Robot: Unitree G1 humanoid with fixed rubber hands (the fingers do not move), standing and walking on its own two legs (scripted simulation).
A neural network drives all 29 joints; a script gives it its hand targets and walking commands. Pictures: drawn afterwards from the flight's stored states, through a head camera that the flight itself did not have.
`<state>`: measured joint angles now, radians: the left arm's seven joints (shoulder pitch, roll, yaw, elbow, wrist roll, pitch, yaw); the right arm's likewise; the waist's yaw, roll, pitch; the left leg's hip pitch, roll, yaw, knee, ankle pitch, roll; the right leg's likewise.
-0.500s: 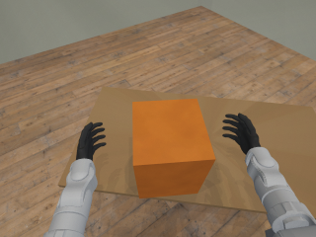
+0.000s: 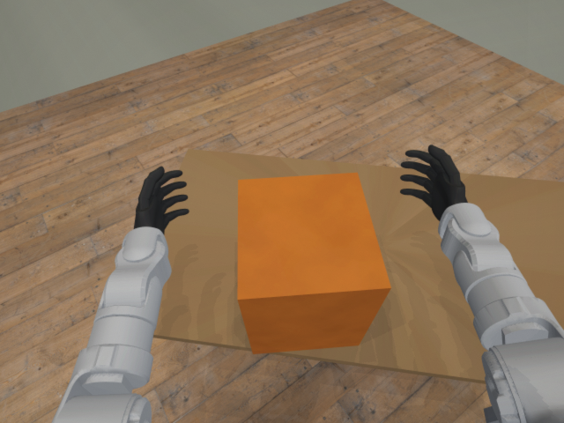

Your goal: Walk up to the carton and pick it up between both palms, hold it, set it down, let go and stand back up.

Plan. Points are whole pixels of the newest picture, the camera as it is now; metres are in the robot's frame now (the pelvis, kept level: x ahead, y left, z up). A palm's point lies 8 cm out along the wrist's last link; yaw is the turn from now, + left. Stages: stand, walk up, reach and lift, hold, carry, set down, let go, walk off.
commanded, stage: reach and lift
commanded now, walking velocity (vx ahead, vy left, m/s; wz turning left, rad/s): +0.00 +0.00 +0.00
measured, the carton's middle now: (302, 268) +0.40 +0.03 -0.07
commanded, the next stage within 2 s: none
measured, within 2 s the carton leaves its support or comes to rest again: neither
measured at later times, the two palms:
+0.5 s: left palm (178, 273) +0.34 +0.23 -0.03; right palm (405, 249) +0.42 -0.13 -0.01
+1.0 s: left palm (194, 277) +0.35 +0.21 -0.06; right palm (407, 251) +0.45 -0.15 -0.05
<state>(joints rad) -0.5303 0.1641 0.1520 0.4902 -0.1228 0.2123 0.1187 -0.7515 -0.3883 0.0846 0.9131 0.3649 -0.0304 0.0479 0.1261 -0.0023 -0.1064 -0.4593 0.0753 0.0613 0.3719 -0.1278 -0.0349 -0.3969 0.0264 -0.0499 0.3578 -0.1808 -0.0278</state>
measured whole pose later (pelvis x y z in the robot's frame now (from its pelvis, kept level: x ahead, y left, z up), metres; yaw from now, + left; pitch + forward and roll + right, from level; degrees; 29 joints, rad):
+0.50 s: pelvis -0.01 +0.00 -0.02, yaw +0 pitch +23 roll -1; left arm -0.61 0.09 0.17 1.07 -0.07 -0.32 0.14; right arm -0.80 -0.25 0.09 1.29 0.26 -0.34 0.03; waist 0.12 -0.01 -0.21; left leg -0.79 0.08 0.04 0.57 -0.18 -0.03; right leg -0.72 0.02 -0.06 0.55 -0.23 -0.02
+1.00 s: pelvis -0.02 +0.01 -0.05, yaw -1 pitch +31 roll -2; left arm -0.65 0.04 0.17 1.06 -0.12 -0.41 0.11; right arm -0.90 -0.32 0.10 1.32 0.26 -0.44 0.01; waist 0.17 0.05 -0.27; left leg -1.06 0.09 0.05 0.78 -0.25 -0.02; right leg -1.00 0.02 -0.05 0.77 -0.31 -0.02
